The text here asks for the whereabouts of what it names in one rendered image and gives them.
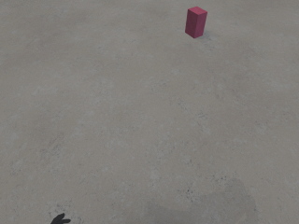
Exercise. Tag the carton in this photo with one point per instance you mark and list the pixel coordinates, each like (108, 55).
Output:
(195, 22)

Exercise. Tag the left robot hand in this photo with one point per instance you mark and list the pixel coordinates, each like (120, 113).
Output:
(59, 219)

